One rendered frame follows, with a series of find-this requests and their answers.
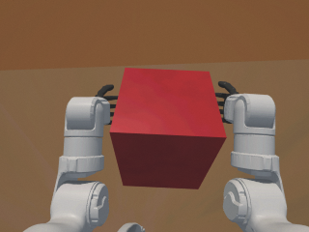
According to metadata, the carton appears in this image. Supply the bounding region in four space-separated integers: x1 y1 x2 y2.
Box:
109 68 227 189

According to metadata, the left robot thigh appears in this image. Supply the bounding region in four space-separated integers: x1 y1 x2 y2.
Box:
118 222 146 232

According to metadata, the robot right hand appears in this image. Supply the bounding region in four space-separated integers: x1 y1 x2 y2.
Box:
215 81 239 124

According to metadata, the left robot forearm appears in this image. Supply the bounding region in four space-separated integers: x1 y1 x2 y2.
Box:
50 97 111 216

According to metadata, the right robot forearm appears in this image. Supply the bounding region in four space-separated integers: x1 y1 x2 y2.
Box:
224 93 287 214

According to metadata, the left robot upper arm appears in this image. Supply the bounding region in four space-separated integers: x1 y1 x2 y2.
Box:
23 180 109 232

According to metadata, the robot left hand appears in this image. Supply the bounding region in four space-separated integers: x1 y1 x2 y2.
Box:
95 84 119 125

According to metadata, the right robot upper arm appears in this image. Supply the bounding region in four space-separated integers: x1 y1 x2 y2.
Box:
222 178 309 232

